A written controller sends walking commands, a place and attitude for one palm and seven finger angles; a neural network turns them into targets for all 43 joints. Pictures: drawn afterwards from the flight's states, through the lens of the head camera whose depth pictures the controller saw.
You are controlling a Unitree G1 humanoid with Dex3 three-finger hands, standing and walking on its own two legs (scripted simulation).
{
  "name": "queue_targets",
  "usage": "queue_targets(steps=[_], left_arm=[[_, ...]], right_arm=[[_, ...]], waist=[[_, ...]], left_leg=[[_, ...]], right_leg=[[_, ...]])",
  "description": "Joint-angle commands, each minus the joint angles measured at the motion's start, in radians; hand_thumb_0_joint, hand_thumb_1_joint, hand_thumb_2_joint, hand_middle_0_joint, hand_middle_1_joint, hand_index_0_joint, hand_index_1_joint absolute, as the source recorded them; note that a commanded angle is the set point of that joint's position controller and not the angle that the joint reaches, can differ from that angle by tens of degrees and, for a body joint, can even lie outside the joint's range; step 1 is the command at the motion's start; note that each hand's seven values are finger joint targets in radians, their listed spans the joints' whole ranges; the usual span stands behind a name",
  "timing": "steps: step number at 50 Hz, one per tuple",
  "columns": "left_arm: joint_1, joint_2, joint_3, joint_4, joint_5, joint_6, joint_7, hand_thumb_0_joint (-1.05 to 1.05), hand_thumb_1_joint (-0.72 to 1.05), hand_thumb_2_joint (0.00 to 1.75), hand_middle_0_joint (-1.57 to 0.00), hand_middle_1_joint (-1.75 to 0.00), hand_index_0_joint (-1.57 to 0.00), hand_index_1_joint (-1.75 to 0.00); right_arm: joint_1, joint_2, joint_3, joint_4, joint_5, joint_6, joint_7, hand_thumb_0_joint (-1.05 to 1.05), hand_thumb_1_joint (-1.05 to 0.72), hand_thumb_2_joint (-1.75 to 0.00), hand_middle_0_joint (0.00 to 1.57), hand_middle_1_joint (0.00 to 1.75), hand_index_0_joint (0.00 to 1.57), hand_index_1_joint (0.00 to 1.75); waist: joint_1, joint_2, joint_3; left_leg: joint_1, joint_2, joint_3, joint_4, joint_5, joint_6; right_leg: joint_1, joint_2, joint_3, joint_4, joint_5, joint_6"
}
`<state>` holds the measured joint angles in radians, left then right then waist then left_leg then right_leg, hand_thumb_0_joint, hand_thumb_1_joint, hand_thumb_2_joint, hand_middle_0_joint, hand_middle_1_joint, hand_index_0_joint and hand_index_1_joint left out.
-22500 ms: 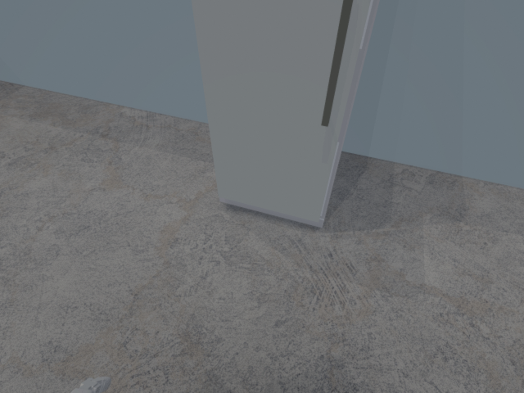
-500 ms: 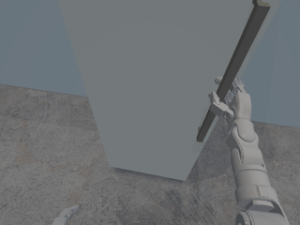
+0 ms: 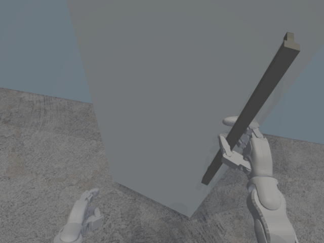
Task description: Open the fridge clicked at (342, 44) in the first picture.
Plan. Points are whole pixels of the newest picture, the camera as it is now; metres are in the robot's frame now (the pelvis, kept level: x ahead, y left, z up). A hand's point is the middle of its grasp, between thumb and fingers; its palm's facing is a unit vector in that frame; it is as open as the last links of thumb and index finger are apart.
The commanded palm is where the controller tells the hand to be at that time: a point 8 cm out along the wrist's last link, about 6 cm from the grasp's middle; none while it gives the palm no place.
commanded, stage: walk backward, drawing the door open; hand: right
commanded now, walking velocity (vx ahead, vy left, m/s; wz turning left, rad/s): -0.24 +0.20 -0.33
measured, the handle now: (232, 133) +0.36 -0.13 +0.11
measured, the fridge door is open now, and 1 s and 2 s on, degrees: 15 46 65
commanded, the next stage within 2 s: stop walking and hold the door back in 1.46 s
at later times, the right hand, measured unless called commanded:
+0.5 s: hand (197, 193) +0.20 -0.04 +0.11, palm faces +0.09 +0.98 -0.18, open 6.8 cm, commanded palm +0.17 -0.08 +0.12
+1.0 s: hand (135, 235) +0.13 +0.07 +0.11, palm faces +0.37 +0.91 -0.20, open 7.1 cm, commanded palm +0.08 +0.03 +0.12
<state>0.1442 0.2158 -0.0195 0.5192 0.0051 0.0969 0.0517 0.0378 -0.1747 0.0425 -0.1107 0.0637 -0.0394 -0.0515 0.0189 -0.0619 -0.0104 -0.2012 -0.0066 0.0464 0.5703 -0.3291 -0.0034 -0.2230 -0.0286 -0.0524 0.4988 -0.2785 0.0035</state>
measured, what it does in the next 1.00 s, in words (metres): steps to the left, turning right: left foot, then right foot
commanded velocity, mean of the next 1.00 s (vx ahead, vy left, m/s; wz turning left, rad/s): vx -0.15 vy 0.38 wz -0.71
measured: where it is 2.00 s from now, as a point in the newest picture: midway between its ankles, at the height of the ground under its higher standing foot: outside the picture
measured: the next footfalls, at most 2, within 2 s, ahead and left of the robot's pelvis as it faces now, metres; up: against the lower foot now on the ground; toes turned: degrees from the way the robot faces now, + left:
left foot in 0.48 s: +0.04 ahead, +0.19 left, +0.00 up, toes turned -11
right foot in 0.72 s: -0.11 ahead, +0.03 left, +0.00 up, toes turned -28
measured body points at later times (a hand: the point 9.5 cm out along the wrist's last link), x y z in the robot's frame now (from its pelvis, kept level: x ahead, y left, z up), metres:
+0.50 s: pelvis -0.08 +0.10 -0.02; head -0.05 +0.11 +0.43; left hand +0.09 +0.29 -0.13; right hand +0.19 -0.09 +0.12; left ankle +0.00 +0.20 -0.74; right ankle -0.04 -0.11 -0.74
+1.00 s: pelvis -0.09 +0.28 -0.02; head -0.02 +0.26 +0.43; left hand +0.17 +0.37 -0.13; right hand +0.10 +0.02 +0.12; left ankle +0.00 +0.40 -0.75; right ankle -0.15 +0.06 -0.74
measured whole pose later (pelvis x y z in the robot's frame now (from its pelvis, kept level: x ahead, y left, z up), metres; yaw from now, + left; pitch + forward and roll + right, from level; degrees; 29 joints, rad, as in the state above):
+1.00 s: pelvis -0.09 +0.28 -0.02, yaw -34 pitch +0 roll +2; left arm 0.15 0.16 0.02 0.63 -0.01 -0.11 0.03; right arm -0.04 -0.17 0.16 -0.25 -0.01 -0.05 0.00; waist 0.01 -0.08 0.14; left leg -0.29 0.01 0.01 0.55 -0.25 -0.04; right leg -0.40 -0.13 0.19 0.56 -0.19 0.09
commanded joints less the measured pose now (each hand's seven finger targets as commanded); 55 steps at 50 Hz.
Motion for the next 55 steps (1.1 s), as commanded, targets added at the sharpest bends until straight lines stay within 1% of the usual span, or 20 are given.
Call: queue_targets(steps=[1,4,7,10,14,16,17,19,23,25,28,33,35,36,37,42,48,51,52,55], left_arm=[[-0.034,0.087,0.029,-0.14,0.009,-0.039,-0.001,0.0,0.9,0.9,-0.2,-0.3,-0.2,-0.3],[-0.044,0.074,0.021,-0.154,0.01,-0.042,-0.001,0.0,0.9,0.9,-0.2,-0.3,-0.2,-0.3],[-0.065,0.057,0.022,-0.165,0.005,-0.051,0.019,0.0,0.9,0.9,-0.2,-0.3,-0.2,-0.3],[-0.075,0.045,0.022,-0.14,-0.001,-0.076,0.044,0.0,0.9,0.9,-0.2,-0.3,-0.2,-0.3],[-0.029,0.052,0.029,-0.096,0.01,-0.113,0.067,0.0,0.9,0.9,-0.2,-0.3,-0.2,-0.3],[0.016,0.075,0.056,-0.071,0.043,-0.133,0.049,0.0,0.9,0.9,-0.2,-0.3,-0.2,-0.3],[-0.021,0.073,0.065,-0.063,0.061,-0.144,0.031,0.0,0.9,0.9,-0.2,-0.3,-0.2,-0.3],[-0.08,0.08,0.066,-0.06,0.05,-0.159,0.024,0.0,0.9,0.9,-0.2,-0.3,-0.2,-0.3],[-0.069,0.054,0.064,-0.06,0.007,-0.183,0.034,0.0,0.9,0.9,-0.2,-0.3,-0.2,-0.3],[-0.093,0.026,0.052,-0.048,0.002,-0.173,0.035,0.0,0.9,0.9,-0.2,-0.3,-0.2,-0.3],[-0.097,0.019,0.071,-0.044,0.013,-0.182,0.063,0.0,0.9,0.9,-0.2,-0.3,-0.2,-0.3],[-0.038,0.005,0.045,-0.042,0.027,-0.233,0.071,0.0,0.9,0.9,-0.2,-0.3,-0.2,-0.3],[0.022,0.06,0.069,-0.046,0.027,-0.251,0.061,0.0,0.9,0.9,-0.2,-0.3,-0.2,-0.3],[-0.005,0.112,0.087,-0.082,0.046,-0.26,0.04,0.0,0.9,0.9,-0.2,-0.3,-0.2,-0.3],[-0.026,0.123,0.086,-0.076,0.048,-0.252,0.022,0.0,0.9,0.9,-0.2,-0.3,-0.2,-0.3],[-0.068,0.107,0.092,-0.006,0.017,-0.254,-0.008,0.0,0.9,0.9,-0.2,-0.3,-0.2,-0.3],[-0.069,0.056,0.091,-0.016,-0.028,-0.254,-0.013,0.0,0.9,0.9,-0.2,-0.3,-0.2,-0.3],[-0.088,0.026,0.107,-0.035,-0.033,-0.242,0.008,0.0,0.9,0.9,-0.2,-0.3,-0.2,-0.3],[-0.127,0.022,0.1,-0.055,-0.021,-0.254,0.026,0.0,0.9,0.9,-0.2,-0.3,-0.2,-0.3],[-0.132,-0.009,0.055,-0.047,0.011,-0.246,0.042,0.0,0.9,0.9,-0.2,-0.3,-0.2,-0.3]], right_arm=[[-0.168,-0.067,-0.025,-0.3,-0.027,-0.073,-0.013,0.0,-0.9,-0.9,0.45,1.4,0.45,1.4],[-0.137,-0.065,-0.023,-0.331,-0.029,-0.083,-0.015,0.0,-0.9,-0.9,0.45,1.4,0.45,1.4],[-0.088,-0.098,-0.071,-0.311,-0.024,-0.104,-0.015,0.0,-0.9,-0.9,0.45,1.4,0.45,1.4],[-0.084,-0.089,-0.07,-0.292,-0.024,-0.112,-0.014,0.0,-0.9,-0.9,0.45,1.4,0.45,1.4],[-0.156,-0.024,0.0,-0.35,-0.019,-0.122,-0.002,0.0,-0.9,-0.9,0.45,1.4,0.45,1.4],[-0.204,-0.015,0.011,-0.397,-0.03,-0.128,0.002,0.0,-0.9,-0.9,0.45,1.4,0.45,1.4],[-0.19,-0.039,-0.005,-0.41,-0.065,-0.125,0.01,0.0,-0.9,-0.9,0.45,1.4,0.45,1.4],[-0.159,-0.041,-0.024,-0.396,-0.062,-0.115,0.012,0.0,-0.9,-0.9,0.45,1.4,0.45,1.4],[-0.226,-0.017,0.024,-0.408,-0.054,-0.098,0.004,0.0,-0.9,-0.9,0.45,1.4,0.45,1.4],[-0.261,-0.08,-0.013,-0.457,-0.063,-0.094,-0.005,0.0,-0.9,-0.9,0.45,1.4,0.45,1.4],[-0.244,-0.061,-0.009,-0.41,-0.085,-0.066,-0.009,0.0,-0.9,-0.9,0.45,1.4,0.45,1.4],[-0.299,0.039,0.103,-0.407,-0.08,-0.108,0.014,0.0,-0.9,-0.9,0.45,1.4,0.45,1.4],[-0.32,0.064,0.17,-0.398,-0.073,-0.117,0.023,0.0,-0.9,-0.9,0.45,1.4,0.45,1.4],[-0.36,0.084,0.185,-0.434,-0.09,-0.134,0.03,0.0,-0.9,-0.9,0.45,1.4,0.45,1.4],[-0.381,0.033,0.154,-0.405,-0.122,-0.151,0.03,0.0,-0.9,-0.9,0.45,1.4,0.45,1.4],[-0.333,0.063,0.137,-0.398,-0.1,-0.134,0.053,0.0,-0.9,-0.9,0.45,1.4,0.45,1.4],[-0.331,0.021,0.102,-0.466,-0.077,-0.14,0.04,0.0,-0.9,-0.9,0.45,1.4,0.45,1.4],[-0.217,-0.06,0.004,-0.455,-0.063,-0.112,0.022,0.0,-0.9,-0.9,0.45,1.4,0.45,1.4],[-0.238,-0.06,0.008,-0.481,-0.072,-0.104,0.03,0.0,-0.9,-0.9,0.45,1.4,0.45,1.4],[-0.237,-0.004,0.048,-0.457,-0.072,-0.13,0.033,0.0,-0.9,-0.9,0.45,1.4,0.45,1.4]], waist=[[0.034,-0.033,-0.264],[0.031,0.027,-0.277],[0.009,0.179,-0.26],[-0.016,0.203,-0.226],[0.046,0.121,-0.251],[0.072,-0.184,-0.253],[0.037,-0.174,-0.23],[-0.004,-0.049,-0.176],[0.032,-0.044,-0.177],[0.043,0.108,-0.145],[0.0,0.28,-0.159],[0.046,0.208,-0.15],[0.096,0.016,-0.135],[0.059,-0.174,-0.169],[0.044,-0.045,-0.181],[0.001,-0.075,-0.124],[0.025,-0.092,-0.236],[-0.029,0.403,-0.275],[-0.04,0.385,-0.22],[-0.006,0.227,-0.146]], left_leg=[[-0.104,-0.008,0.021,-0.065,0.375,-0.025],[0.003,0.019,0.022,-0.107,0.635,-0.022],[0.212,0.111,-0.006,-0.086,1.057,-0.008],[0.267,0.19,-0.028,-0.055,1.066,-0.005],[0.028,0.093,0.053,0.123,0.767,-0.028],[-0.405,-0.059,-0.027,0.497,-0.043,-0.089],[-0.415,-0.01,-0.147,0.553,-0.226,-0.045],[-0.295,0.038,-0.222,0.369,-0.196,-0.017],[0.14,0.005,-0.035,-0.14,0.077,-0.027],[-0.058,0.139,-0.07,-0.278,-0.074,0.032],[-0.189,0.332,-0.187,-0.353,-0.182,0.196],[-0.064,0.204,0.084,-0.113,0.284,0.145],[-0.371,0.135,0.083,0.227,0.107,0.062],[-0.519,0.043,0.015,0.494,-0.13,-0.01],[-0.477,0.068,-0.124,0.653,-0.092,-0.03],[-0.318,0.063,-0.132,0.482,0.007,-0.047],[0.1,-0.014,0.041,-0.228,0.086,-0.056],[0.094,0.319,-0.139,-0.234,0.259,0.16],[0.038,0.349,-0.204,-0.212,0.327,0.225],[0.122,0.293,0.007,-0.075,0.603,0.212]], right_leg=[[0.372,-0.119,0.109,0.039,1.063,-0.061],[0.276,-0.079,0.077,0.074,0.904,-0.042],[-0.034,0.005,0.012,0.133,0.31,-0.021],[-0.214,0.029,0.028,0.192,0.002,-0.025],[0.089,-0.049,0.097,-0.012,0.364,-0.066],[0.414,-0.335,0.575,-0.123,1.092,-0.256],[0.346,-0.407,0.65,-0.099,1.034,-0.273],[0.146,-0.369,0.517,-0.059,0.715,-0.205],[-0.177,-0.097,0.232,-0.101,-0.073,-0.068],[-0.159,0.055,0.039,0.132,-0.163,0.012],[-0.209,0.031,0.002,0.761,-0.263,0.027],[-0.068,-0.013,-0.042,0.204,-0.151,0.009],[0.234,-0.203,0.215,-0.165,0.142,-0.038],[0.293,-0.503,0.69,-0.252,0.393,-0.164],[0.24,-0.583,0.773,-0.252,0.436,-0.252],[0.032,-0.324,0.385,-0.138,0.219,-0.13],[-0.025,-0.109,0.249,-0.026,0.081,-0.047],[-0.24,0.053,0.001,0.597,-0.304,0.033],[-0.291,0.029,0.044,0.769,-0.365,0.022],[-0.308,-0.035,-0.002,0.544,-0.313,0.033]])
